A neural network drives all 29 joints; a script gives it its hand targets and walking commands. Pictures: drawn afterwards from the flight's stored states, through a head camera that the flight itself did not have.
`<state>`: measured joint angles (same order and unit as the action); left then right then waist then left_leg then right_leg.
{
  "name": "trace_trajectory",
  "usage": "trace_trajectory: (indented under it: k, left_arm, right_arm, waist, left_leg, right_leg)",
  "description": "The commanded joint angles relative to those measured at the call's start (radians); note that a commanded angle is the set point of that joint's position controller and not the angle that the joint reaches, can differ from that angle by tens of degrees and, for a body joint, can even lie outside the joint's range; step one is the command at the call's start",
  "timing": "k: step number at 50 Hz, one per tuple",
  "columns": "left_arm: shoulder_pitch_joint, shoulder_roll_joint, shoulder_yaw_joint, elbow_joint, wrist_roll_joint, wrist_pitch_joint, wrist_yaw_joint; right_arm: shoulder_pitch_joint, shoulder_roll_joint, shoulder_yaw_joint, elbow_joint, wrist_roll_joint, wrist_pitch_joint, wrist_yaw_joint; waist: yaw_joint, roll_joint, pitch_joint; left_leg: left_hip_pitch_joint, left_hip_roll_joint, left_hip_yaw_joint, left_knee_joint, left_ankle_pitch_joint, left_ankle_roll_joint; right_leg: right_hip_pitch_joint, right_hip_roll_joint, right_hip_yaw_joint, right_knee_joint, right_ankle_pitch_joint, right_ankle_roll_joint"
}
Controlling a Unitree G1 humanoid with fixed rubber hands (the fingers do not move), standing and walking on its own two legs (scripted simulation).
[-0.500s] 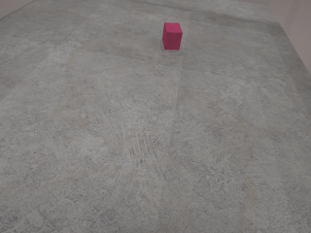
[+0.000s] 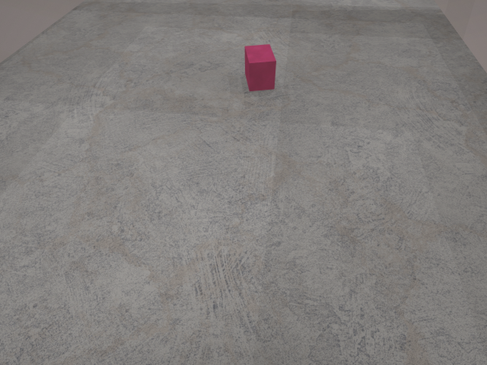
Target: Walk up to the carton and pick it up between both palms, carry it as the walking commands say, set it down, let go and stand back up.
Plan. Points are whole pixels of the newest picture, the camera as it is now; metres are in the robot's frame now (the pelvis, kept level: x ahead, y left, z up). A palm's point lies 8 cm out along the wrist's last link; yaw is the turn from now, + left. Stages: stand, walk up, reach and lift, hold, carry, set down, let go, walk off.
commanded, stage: walk up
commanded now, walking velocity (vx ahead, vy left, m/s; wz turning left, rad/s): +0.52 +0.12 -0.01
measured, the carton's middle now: (259, 67) +2.15 -0.18 -0.66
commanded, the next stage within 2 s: none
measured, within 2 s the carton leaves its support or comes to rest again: neither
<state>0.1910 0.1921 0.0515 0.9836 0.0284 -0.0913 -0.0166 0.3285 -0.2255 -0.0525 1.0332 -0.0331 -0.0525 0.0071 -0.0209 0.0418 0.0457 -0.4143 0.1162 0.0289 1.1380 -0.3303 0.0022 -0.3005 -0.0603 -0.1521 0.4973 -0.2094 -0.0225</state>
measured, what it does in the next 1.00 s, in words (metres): walks ahead: left foot, then right foot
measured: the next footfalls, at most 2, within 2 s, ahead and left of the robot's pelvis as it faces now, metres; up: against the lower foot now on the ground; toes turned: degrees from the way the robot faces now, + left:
left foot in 0.38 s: +0.34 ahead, +0.17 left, +0.00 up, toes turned +9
right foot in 0.90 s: +0.59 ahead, -0.14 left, +0.00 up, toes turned -10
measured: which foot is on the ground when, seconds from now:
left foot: up 0.00-0.36, down 0.38-0.90, up 0.92-1.00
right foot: down 0.00-0.38, up 0.40-0.88, down 0.90-1.00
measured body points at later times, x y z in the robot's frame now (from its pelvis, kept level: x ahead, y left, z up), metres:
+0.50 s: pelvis +0.25 +0.06 -0.01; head +0.27 +0.10 +0.44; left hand +0.22 +0.32 -0.17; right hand +0.35 -0.20 -0.13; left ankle +0.30 +0.17 -0.74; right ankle +0.13 -0.09 -0.64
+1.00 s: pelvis +0.49 -0.03 -0.01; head +0.52 -0.04 +0.44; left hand +0.61 +0.22 -0.14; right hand +0.44 -0.27 -0.16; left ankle +0.36 +0.14 -0.66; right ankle +0.55 -0.13 -0.74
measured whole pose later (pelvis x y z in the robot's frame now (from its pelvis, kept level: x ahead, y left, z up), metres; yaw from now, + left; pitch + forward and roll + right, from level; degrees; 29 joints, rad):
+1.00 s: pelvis +0.49 -0.03 -0.01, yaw +0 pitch +1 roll +0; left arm 0.12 0.20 0.05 0.96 0.04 -0.08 -0.02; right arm 0.38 -0.22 -0.05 1.05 -0.03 -0.06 0.00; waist -0.04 0.03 0.05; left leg -0.31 0.12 0.01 1.09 -0.42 0.00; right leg -0.40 -0.06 -0.16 0.57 -0.20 -0.03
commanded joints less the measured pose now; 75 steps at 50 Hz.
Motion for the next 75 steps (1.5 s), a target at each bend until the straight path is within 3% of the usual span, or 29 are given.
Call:
trace_trajectory:
  k: [1,13,15,17,19,20,21,22,23,26,30,39,43,44,45,46,47,48,49,50,54,63,66,70,71,72,73,74,75]
  left_arm:
    - [0.095,0.105,0.017,0.003,-0.012,-0.020,0.009]
    - [0.284,0.154,0.024,0.069,-0.012,-0.008,0.023]
    - [0.278,0.158,0.021,0.084,-0.018,0.005,0.022]
    - [0.285,0.171,0.020,0.092,-0.029,0.011,0.024]
    - [0.292,0.155,0.009,0.097,-0.030,0.013,0.023]
    - [0.291,0.108,-0.005,0.071,-0.029,0.008,0.022]
    - [0.309,0.085,0.009,0.048,-0.021,0.012,0.019]
    - [0.280,0.125,0.031,0.061,-0.011,0.020,0.019]
    - [0.255,0.100,0.024,0.064,-0.012,0.022,0.013]
    - [0.264,0.058,0.019,0.063,0.000,0.053,-0.011]
    - [0.122,0.057,0.008,0.012,0.010,0.088,-0.031]
    - [-0.175,0.052,-0.002,-0.107,-0.007,0.079,-0.062]
    - [-0.128,0.065,-0.002,-0.101,0.005,0.047,-0.043]
    - [-0.043,0.094,0.012,-0.069,0.010,0.036,-0.030]
    - [0.117,0.142,0.035,-0.011,0.015,0.023,-0.014]
    - [0.307,0.234,0.065,0.040,0.032,0.010,0.002]
    - [0.343,0.313,0.081,0.035,0.021,0.011,0.005]
    - [0.291,0.288,0.066,0.028,0.010,0.015,0.007]
    - [0.211,0.256,0.052,0.007,0.006,0.007,0.005]
    - [0.134,0.195,0.038,0.009,0.001,-0.001,0.005]
    - [0.100,0.103,0.011,0.017,-0.006,-0.022,0.007]
    - [0.265,0.137,0.018,0.060,-0.007,-0.011,0.019]
    - [0.269,0.144,0.016,0.085,-0.011,0.003,0.019]
    - [0.277,0.173,0.021,0.104,-0.033,0.015,0.024]
    - [0.280,0.152,0.011,0.102,-0.029,0.014,0.023]
    - [0.289,0.096,-0.002,0.079,-0.029,0.012,0.022]
    - [0.305,0.102,0.024,0.064,-0.018,0.019,0.016]
    - [0.272,0.123,0.033,0.072,-0.008,0.025,0.017]
    - [0.241,0.090,0.025,0.071,-0.008,0.026,0.009]
  right_arm:
    - [0.077,-0.017,-0.008,-0.031,-0.008,0.021,0.017]
    - [-0.377,-0.017,0.010,-0.165,0.020,0.027,0.055]
    - [-0.373,-0.027,0.009,-0.167,0.017,0.018,0.049]
    - [-0.297,-0.056,0.001,-0.134,0.009,0.007,0.033]
    - [-0.043,-0.125,-0.022,-0.045,-0.012,-0.019,0.013]
    - [0.106,-0.227,-0.050,-0.020,-0.027,-0.026,0.002]
    - [0.200,-0.351,-0.070,-0.011,-0.003,-0.016,-0.005]
    - [0.160,-0.320,-0.058,-0.007,0.003,-0.007,-0.013]
    - [0.070,-0.239,-0.036,-0.008,0.008,-0.010,-0.015]
    - [-0.080,-0.092,-0.008,-0.042,0.018,-0.031,-0.008]
    - [0.032,-0.111,-0.010,-0.023,0.023,-0.045,-0.008]
    - [0.155,-0.138,-0.034,-0.013,0.013,-0.033,-0.018]
    - [0.157,-0.138,-0.028,0.012,0.009,-0.023,-0.018]
    - [0.170,-0.124,-0.020,0.022,0.003,-0.022,-0.013]
    - [0.168,-0.103,-0.009,0.012,-0.007,-0.022,-0.009]
    - [0.136,-0.068,0.001,-0.029,-0.010,-0.028,-0.006]
    - [0.143,0.003,0.015,-0.068,0.013,-0.033,-0.005]
    - [0.102,-0.031,0.002,-0.052,0.006,-0.030,-0.009]
    - [0.093,-0.048,-0.012,-0.029,0.005,-0.021,-0.012]
    - [0.081,-0.044,-0.019,-0.015,0.005,-0.016,-0.008]
    - [0.062,-0.014,-0.017,-0.042,-0.008,0.032,0.019]
    - [-0.315,-0.017,-0.003,-0.155,0.015,0.037,0.052]
    - [-0.368,-0.018,-0.001,-0.176,0.019,0.024,0.049]
    - [-0.186,-0.069,-0.012,-0.110,0.001,-0.005,0.024]
    - [-0.028,-0.118,-0.029,-0.057,-0.013,-0.019,0.011]
    - [0.123,-0.226,-0.058,-0.031,-0.027,-0.025,0.000]
    - [0.224,-0.355,-0.081,-0.014,0.000,-0.011,-0.014]
    - [0.163,-0.302,-0.063,-0.013,0.002,-0.006,-0.018]
    - [0.074,-0.213,-0.040,-0.016,0.006,-0.010,-0.018]
  waist:
    - [0.006,-0.200,-0.022]
    - [0.088,-0.218,0.087]
    - [0.069,-0.283,0.062]
    - [0.034,-0.203,0.028]
    - [-0.061,-0.020,-0.127]
    - [-0.121,0.215,-0.210]
    - [-0.131,0.287,-0.260]
    - [-0.085,0.112,-0.214]
    - [-0.040,0.075,-0.115]
    - [0.053,0.125,-0.018]
    - [0.027,0.124,0.012]
    - [-0.055,0.145,0.105]
    - [-0.015,0.169,0.038]
    - [0.024,0.075,-0.032]
    - [0.087,-0.060,-0.130]
    - [0.164,-0.260,-0.224]
    - [0.172,-0.465,-0.294]
    - [0.137,-0.250,-0.251]
    - [0.089,-0.101,-0.147]
    - [0.048,-0.052,-0.065]
    - [0.003,-0.208,-0.035]
    - [0.085,-0.187,0.078]
    - [0.074,-0.271,0.068]
    - [-0.002,-0.109,-0.028]
    - [-0.061,-0.024,-0.132]
    - [-0.114,0.219,-0.222]
    - [-0.126,0.252,-0.282]
    - [-0.077,0.100,-0.231]
    - [-0.035,0.084,-0.122]
  left_leg:
    - [-0.166,0.040,-0.033,-0.001,0.103,-0.001]
    - [-0.177,0.007,0.067,-0.502,0.254,-0.040]
    - [-0.045,-0.004,0.089,-0.546,0.194,-0.023]
    - [0.079,-0.024,0.135,-0.579,0.139,-0.018]
    - [0.420,-0.035,0.135,-0.611,0.114,0.015]
    - [0.599,0.199,-0.210,-0.718,0.008,0.063]
    - [0.655,0.435,-0.634,-0.910,-0.006,0.103]
    - [0.560,0.443,-0.628,-0.913,-0.006,0.107]
    - [0.425,0.378,-0.486,-0.910,0.058,0.096]
    - [0.204,0.203,-0.151,-0.909,0.236,0.053]
    - [0.226,0.202,-0.075,-0.922,0.343,0.057]
    - [0.325,0.214,0.000,-1.020,0.210,0.084]
    - [0.314,0.163,0.088,-0.887,0.242,0.080]
    - [0.271,0.125,0.112,-0.733,0.283,0.075]
    - [0.159,0.088,0.107,-0.486,0.284,0.062]
    - [-0.031,0.033,0.080,-0.183,-0.011,0.032]
    - [-0.256,-0.077,0.027,0.057,-0.243,0.011]
    - [-0.291,-0.005,-0.072,0.154,-0.177,0.019]
    - [-0.301,0.014,-0.088,0.161,-0.075,0.020]
    - [-0.254,0.048,-0.080,0.116,0.010,0.010]
    - [-0.139,0.035,-0.023,-0.029,0.127,-0.003]
    - [-0.213,0.013,0.050,-0.425,0.279,-0.061]
    - [-0.056,-0.004,0.087,-0.532,0.232,-0.043]
    - [0.188,-0.042,0.157,-0.646,0.141,-0.017]
    - [0.421,-0.025,0.120,-0.629,0.130,0.010]
    - [0.611,0.226,-0.250,-0.746,0.036,0.059]
    - [0.686,0.459,-0.666,-0.910,0.084,0.097]
    - [0.587,0.435,-0.596,-0.890,0.088,0.099]
    - [0.445,0.364,-0.448,-0.890,0.138,0.088]
  right_leg:
    - [0.169,-0.242,0.258,-0.272,0.201,-0.036]
    - [0.270,-0.240,0.125,-0.371,0.203,-0.066]
    - [0.230,-0.197,0.069,-0.362,0.090,-0.070]
    - [0.222,-0.194,0.080,-0.264,0.197,-0.074]
    - [0.112,-0.117,0.031,0.140,0.291,-0.047]
    - [-0.142,-0.035,0.021,0.473,0.003,0.003]
    - [-0.331,0.047,0.129,0.691,-0.352,0.007]
    - [-0.349,-0.014,0.229,0.813,-0.284,0.002]
    - [-0.339,-0.044,0.235,0.811,-0.187,-0.007]
    - [-0.212,-0.069,0.180,0.712,-0.012,0.030]
    - [-0.272,-0.071,0.138,0.594,0.078,0.061]
    - [-0.237,-0.053,0.070,0.106,0.149,0.065]
    - [-0.059,-0.014,-0.013,-0.001,0.072,0.038]
    - [0.091,-0.002,-0.045,-0.017,0.052,0.017]
    - [0.300,-0.017,-0.016,-0.008,0.014,-0.011]
    - [0.459,-0.197,0.232,-0.058,-0.120,-0.033]
    - [0.567,-0.407,0.680,-0.273,-0.282,-0.103]
    - [0.493,-0.428,0.704,-0.308,-0.359,-0.118]
    - [0.380,-0.431,0.664,-0.295,-0.190,-0.108]
    - [0.270,-0.369,0.520,-0.276,-0.001,-0.092]
    - [0.135,-0.238,0.236,-0.273,0.193,-0.037]
    - [0.230,-0.241,0.157,-0.382,0.133,-0.070]
    - [0.193,-0.191,0.068,-0.389,0.045,-0.075]
    - [0.221,-0.172,0.059,-0.110,0.295,-0.063]
    - [0.104,-0.119,0.032,0.140,0.296,-0.043]
    - [-0.159,-0.026,0.015,0.476,-0.022,0.011]
    - [-0.347,0.045,0.147,0.700,-0.322,0.014]
    - [-0.365,-0.022,0.237,0.800,-0.260,0.008]
    - [-0.357,-0.046,0.232,0.799,-0.173,0.000]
